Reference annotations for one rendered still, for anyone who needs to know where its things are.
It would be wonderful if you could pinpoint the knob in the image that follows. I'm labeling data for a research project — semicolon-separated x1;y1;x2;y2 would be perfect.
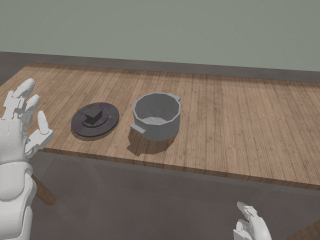
85;107;103;121

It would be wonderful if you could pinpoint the robot left hand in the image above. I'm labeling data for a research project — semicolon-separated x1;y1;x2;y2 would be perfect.
0;78;54;165

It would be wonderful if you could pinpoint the lid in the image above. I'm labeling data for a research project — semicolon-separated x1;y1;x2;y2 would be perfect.
71;102;120;138

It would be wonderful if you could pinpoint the pot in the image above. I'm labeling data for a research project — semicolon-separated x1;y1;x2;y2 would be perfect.
130;92;181;141

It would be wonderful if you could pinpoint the table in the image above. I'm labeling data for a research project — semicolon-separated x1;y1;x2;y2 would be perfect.
0;62;320;240

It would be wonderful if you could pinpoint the robot left forearm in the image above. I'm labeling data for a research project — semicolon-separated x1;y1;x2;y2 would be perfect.
0;161;37;240

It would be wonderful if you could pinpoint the robot right hand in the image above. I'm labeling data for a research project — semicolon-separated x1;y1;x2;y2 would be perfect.
233;201;272;240

